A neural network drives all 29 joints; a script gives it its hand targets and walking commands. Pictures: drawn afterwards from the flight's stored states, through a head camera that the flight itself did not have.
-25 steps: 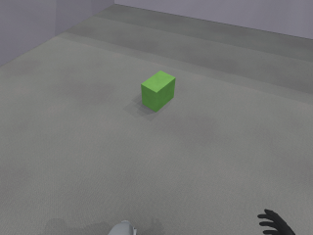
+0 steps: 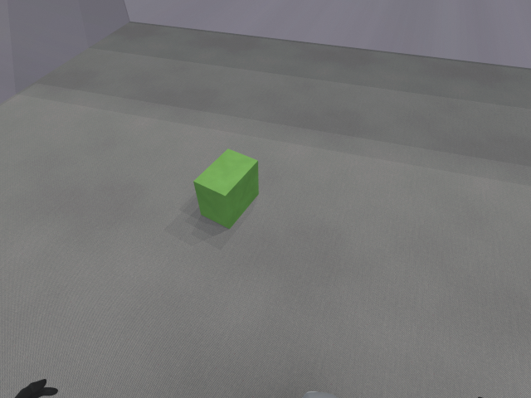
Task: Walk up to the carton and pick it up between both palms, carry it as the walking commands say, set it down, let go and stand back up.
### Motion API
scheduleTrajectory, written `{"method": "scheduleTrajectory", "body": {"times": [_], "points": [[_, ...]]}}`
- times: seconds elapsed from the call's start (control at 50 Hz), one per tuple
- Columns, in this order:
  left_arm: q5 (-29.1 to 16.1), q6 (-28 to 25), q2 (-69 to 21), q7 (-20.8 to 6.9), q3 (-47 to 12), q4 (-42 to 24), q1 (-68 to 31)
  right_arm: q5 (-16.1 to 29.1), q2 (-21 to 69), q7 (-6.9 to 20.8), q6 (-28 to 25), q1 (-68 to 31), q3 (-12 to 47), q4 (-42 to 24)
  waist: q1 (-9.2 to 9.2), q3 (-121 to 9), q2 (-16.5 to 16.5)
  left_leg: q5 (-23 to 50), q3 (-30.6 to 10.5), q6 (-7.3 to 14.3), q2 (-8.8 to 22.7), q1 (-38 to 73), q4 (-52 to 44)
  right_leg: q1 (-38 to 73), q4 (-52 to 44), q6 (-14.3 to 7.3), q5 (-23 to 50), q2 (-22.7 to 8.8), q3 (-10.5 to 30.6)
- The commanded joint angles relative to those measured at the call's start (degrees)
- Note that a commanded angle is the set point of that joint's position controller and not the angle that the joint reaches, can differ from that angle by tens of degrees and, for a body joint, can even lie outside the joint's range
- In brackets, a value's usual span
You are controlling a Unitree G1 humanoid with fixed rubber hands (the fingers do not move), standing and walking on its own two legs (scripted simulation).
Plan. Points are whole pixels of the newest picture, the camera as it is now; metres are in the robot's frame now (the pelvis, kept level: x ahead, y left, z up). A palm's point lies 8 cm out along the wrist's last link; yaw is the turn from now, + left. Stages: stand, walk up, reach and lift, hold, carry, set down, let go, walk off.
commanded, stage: walk up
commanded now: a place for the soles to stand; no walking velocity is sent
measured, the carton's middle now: (228, 188) +1.14 +0.09 -0.64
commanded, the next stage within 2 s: none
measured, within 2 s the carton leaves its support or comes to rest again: neither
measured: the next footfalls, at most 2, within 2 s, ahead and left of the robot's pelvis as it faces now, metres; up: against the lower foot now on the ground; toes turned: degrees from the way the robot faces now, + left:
left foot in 0.36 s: +0.30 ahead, +0.14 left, +0.00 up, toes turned +6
right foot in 0.72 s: +0.44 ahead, -0.11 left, +0.00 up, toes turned -5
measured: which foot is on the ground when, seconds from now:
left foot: down 0.00-0.00, up 0.02-0.34, down 0.36-0.74, up 0.76-1.00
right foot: down 0.00-0.38, up 0.40-0.70, down 0.72-1.00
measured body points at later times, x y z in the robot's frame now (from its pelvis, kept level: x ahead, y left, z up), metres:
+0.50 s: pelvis +0.21 +0.03 +0.00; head +0.22 +0.05 +0.45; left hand +0.27 +0.37 -0.10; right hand +0.35 -0.31 -0.05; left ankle +0.26 +0.14 -0.72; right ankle +0.17 -0.11 -0.67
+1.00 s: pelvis +0.39 +0.02 +0.01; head +0.40 +0.01 +0.46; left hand +0.46 +0.38 -0.06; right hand +0.49 -0.31 -0.09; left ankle +0.47 +0.16 -0.70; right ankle +0.40 -0.11 -0.72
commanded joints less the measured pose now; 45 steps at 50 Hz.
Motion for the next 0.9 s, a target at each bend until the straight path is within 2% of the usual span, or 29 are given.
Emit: {"method": "scheduleTrajectory", "body": {"times": [0.0,0.02,0.04,0.06,0.1,0.14,0.2,0.28,0.32,0.34,0.36,0.38,0.4,0.42,0.46,0.48,0.5,0.54,0.58,0.64,0.68,0.7,0.72,0.74,0.76,0.78,0.8,0.84,0.88], "points": [[0.1,-1.8,16.3,2.2,4.4,-0.6,14.6,0.3,-3.8,-0.3,-1.0,-2.5,0.4,-6.3,10.49,-5.5,-18.9,-1.9,0.5,2.0,-2.9,-32.9,27.6,31.6,-16.2,-9.5,-27.7,-17.3,35.0],[-0.9,-1.8,18.3,2.6,4.6,-1.6,12.1,0.5,-7.8,-1.3,-0.4,-2.3,-0.4,-4.6,8.75,-4.4,-10.4,-5.5,-7.5,1.9,-1.5,-36.9,34.5,28.6,-19.0,-13.4,-30.0,-22.0,42.7],[-1.6,-1.6,16.2,2.8,4.2,-2.4,9.7,1.0,-9.8,-1.6,-0.2,-3.0,-1.1,-3.2,7.97,-2.2,-4.9,-1.7,-11.5,1.9,0.3,-35.7,36.0,25.2,-17.1,-14.0,-23.6,-20.3,36.8],[-1.7,-1.5,14.1,3.1,3.6,-3.0,7.1,0.8,-9.5,-1.6,-0.3,-1.8,-1.0,-2.7,6.43,-1.1,-4.4,0.6,-11.5,1.7,1.7,-33.7,33.5,22.1,-16.3,-13.1,-16.3,-17.8,29.7],[-1.3,-1.6,11.9,3.2,2.7,-3.8,4.7,0.3,-9.2,-1.1,-0.3,0.4,-1.3,-1.1,4.53,0.2,-8.4,3.5,-9.0,0.0,3.6,-29.1,27.2,16.9,-16.4,-11.3,-4.6,-13.1,17.6],[-1.0,-1.8,11.3,3.0,2.3,-4.2,5.3,-0.1,-7.2,-0.2,0.1,-1.0,-1.4,-1.2,4.84,0.9,-9.4,3.8,-6.5,-1.1,3.3,-25.2,20.3,13.6,-16.1,-11.5,4.1,-11.8,11.6],[-0.7,-1.9,12.1,2.8,2.2,-4.8,5.9,-0.7,-5.3,0.6,0.5,-6.0,-1.3,-3.0,5.34,1.2,-9.3,7.1,-4.1,-0.6,3.2,-21.5,11.3,12.0,-15.9,-11.1,1.7,-11.1,8.6],[-0.8,-1.4,12.6,2.5,1.7,-6.0,4.5,-0.4,-4.7,1.2,0.4,-9.0,-1.9,-3.5,4.72,1.7,-8.8,13.0,-1.2,0.3,1.0,-13.6,2.2,8.0,-15.6,-9.2,-5.5,-10.8,8.0],[-0.7,-1.0,11.8,2.6,1.0,-6.1,4.3,-0.5,-5.2,1.0,-0.1,-6.6,-2.3,-2.7,2.6,1.3,-6.0,12.5,0.1,0.9,-1.4,-5.6,-1.9,4.0,-10.3,-8.2,-7.4,-9.7,6.6],[-0.7,-1.0,10.4,2.6,0.2,-6.2,5.2,-0.6,-6.6,0.4,-0.4,-3.0,-2.8,-1.8,0.7,-0.6,-2.8,9.9,0.0,1.7,-2.7,1.4,-3.6,1.5,-3.6,-7.0,-3.7,-8.1,5.0],[-0.9,-1.0,7.6,2.8,-0.9,-6.8,6.0,-1.2,-9.9,-0.5,-1.0,3.8,-3.8,-0.7,-2.55,-5.1,6.4,2.0,-10.5,4.3,3.5,11.6,-8.0,-3.8,13.5,-4.9,-0.5,-4.3,1.2],[-1.5,-0.9,5.0,2.9,-1.5,-8.5,6.3,-1.1,-16.0,-1.3,-1.4,5.6,-5.1,-2.4,-3.3,-7.1,17.9,-13.1,-38.7,10.5,20.6,18.0,-17.7,-18.9,29.8,-0.9,-18.8,3.9,-1.2],[-0.9,-0.3,9.7,3.9,-0.6,-6.5,6.8,0.8,-16.0,-1.4,-1.5,3.2,-5.3,-3.4,-2.02,-5.7,6.9,-12.0,-41.2,14.7,22.6,12.3,-18.3,-19.0,36.2,-0.4,-17.1,2.4,8.0],[-1.4,-0.3,10.5,4.0,-0.3,-4.9,7.6,1.2,-13.0,-1.5,-1.4,1.2,-4.5,-3.2,-0.22,-2.3,3.4,-5.8,-34.4,14.6,20.3,7.9,-17.3,-17.8,36.8,0.0,-13.8,0.9,9.4],[-1.3,-0.2,9.7,3.7,0.2,-3.6,9.1,1.0,-9.4,-1.8,-1.2,-2.1,-3.1,-3.7,1.85,1.4,6.2,3.8,-21.3,12.3,15.2,1.4,-17.7,-14.2,29.6,0.7,-10.5,-2.9,7.9],[-0.9,0.0,9.2,3.1,0.3,-2.9,9.4,0.6,-9.0,-1.8,-1.1,-3.0,-2.8,-3.8,1.91,1.9,8.3,8.6,-16.1,11.9,13.4,-1.4,-17.3,-11.3,25.4,1.4,-10.2,-3.3,5.9],[-0.7,0.2,8.6,2.6,0.4,-2.9,8.4,0.2,-9.4,-1.8,-1.1,-2.6,-2.8,-3.9,1.36,1.7,9.5,11.0,-13.9,12.4,12.7,-2.7,-17.0,-9.6,22.0,1.9,-10.8,-3.0,4.6],[-0.3,0.5,7.6,1.9,0.6,-3.9,5.0,-0.1,-10.4,-1.6,-1.2,-1.5,-3.1,-4.2,0.35,1.5,9.5,10.8,-13.0,13.7,13.3,-3.8,-17.3,-7.9,16.6,2.0,-11.0,-2.8,2.8],[-0.3,0.3,6.9,1.4,0.8,-4.0,3.2,-0.1,-10.9,-1.3,-1.4,-1.9,-3.2,-4.7,0.49,1.7,8.8,7.3,-12.3,13.2,12.9,-6.1,-17.8,-4.5,10.9,1.4,-6.9,-2.2,1.4],[-0.3,0.0,6.5,0.8,1.3,-3.3,2.5,0.2,-11.0,-0.9,-1.0,-4.2,-2.8,-5.6,1.67,2.1,8.2,-1.0,-11.0,11.1,11.5,-10.7,-17.3,2.9,4.3,0.7,-2.0,0.4,-0.9],[-0.1,-0.4,7.1,0.9,1.8,-2.7,3.5,0.3,-10.1,-0.6,-0.4,-4.3,-2.2,-5.7,3.31,1.8,5.1,-4.2,-9.1,9.1,10.1,-14.5,-12.3,10.6,-0.1,-0.1,-1.7,2.6,-1.9],[0.0,-0.8,8.0,1.4,2.1,-2.1,6.0,0.1,-8.4,-0.7,-0.4,-3.5,-1.4,-5.8,4.95,0.9,2.3,-3.2,-7.6,7.6,8.8,-17.4,-6.4,16.5,-1.7,-1.0,-4.1,2.8,-0.5],[0.1,-1.2,10.3,2.3,3.0,-1.0,12.1,-0.2,-5.6,-1.0,-0.5,-3.1,-0.3,-6.7,8.44,-1.3,-6.5,3.2,-3.5,5.5,5.0,-23.3,8.6,24.8,-7.2,-3.3,-13.1,-1.9,8.2],[-0.2,-1.9,16.7,2.9,4.1,-2.0,14.7,0.3,-4.0,-0.9,-0.7,-2.5,0.5,-8.3,9.84,-4.5,-17.3,-4.9,-0.4,1.6,-2.6,-35.7,27.1,29.9,-18.0,-11.1,-29.6,-19.7,39.1],[-1.0,-1.8,17.1,3.2,4.3,-2.8,11.8,0.4,-8.3,-1.9,0.2,-2.7,-0.5,-5.8,8.08,-1.6,-7.8,-5.8,-8.5,1.6,-0.3,-37.1,32.4,25.4,-18.3,-14.5,-28.5,-22.1,40.9],[-1.6,-1.5,15.1,3.5,3.9,-3.5,9.8,0.8,-9.5,-2.2,0.3,-2.0,-0.9,-4.7,7.1,0.3,-4.8,-2.7,-10.9,1.6,1.0,-36.0,33.1,22.8,-16.8,-15.1,-21.7,-20.1,35.0],[-1.7,-1.3,13.4,3.7,3.4,-4.0,7.8,0.6,-9.4,-2.1,0.1,-0.6,-1.1,-3.9,5.74,1.2,-4.5,-0.2,-10.8,1.3,2.4,-34.0,30.6,20.2,-16.3,-13.8,-15.3,-17.6,28.2],[-1.3,-1.2,11.6,3.6,2.7,-5.0,5.0,0.2,-8.7,-1.5,0.0,2.3,-1.3,-2.0,4.06,1.6,-8.7,2.0,-7.5,-0.2,3.6,-27.7,23.4,14.6,-15.4,-11.7,-4.0,-12.8,16.0],[-0.7,-1.3,11.6,3.1,2.4,-5.3,5.7,-0.2,-6.6,-0.7,0.2,0.8,-1.3,-2.3,4.5,1.4,-10.6,1.9,-4.9,-0.7,2.9,-23.0,17.4,10.9,-14.8,-12.0,1.0,-11.6,11.4]]}}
